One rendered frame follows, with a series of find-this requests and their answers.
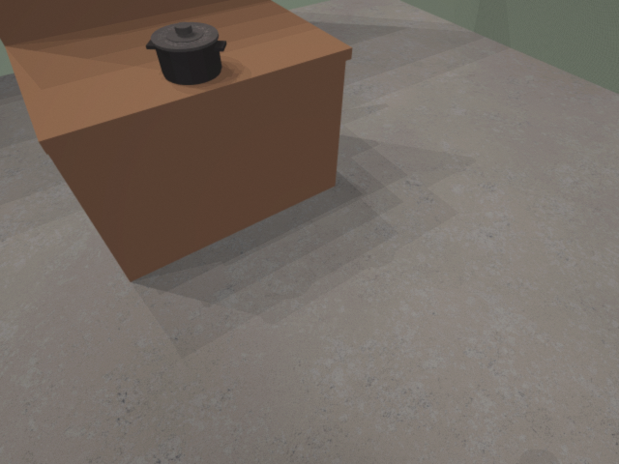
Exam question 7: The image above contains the pot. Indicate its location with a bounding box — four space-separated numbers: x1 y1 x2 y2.
146 40 226 85

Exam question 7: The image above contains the table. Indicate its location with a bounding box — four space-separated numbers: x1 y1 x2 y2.
0 0 352 282

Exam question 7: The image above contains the lid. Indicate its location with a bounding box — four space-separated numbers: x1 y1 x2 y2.
151 22 219 52

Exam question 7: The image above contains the knob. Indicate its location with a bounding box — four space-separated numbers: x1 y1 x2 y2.
174 22 192 35

